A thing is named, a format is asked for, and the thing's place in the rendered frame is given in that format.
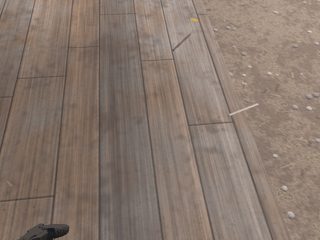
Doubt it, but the left robot hand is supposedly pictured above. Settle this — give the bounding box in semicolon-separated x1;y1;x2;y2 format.
17;223;70;240

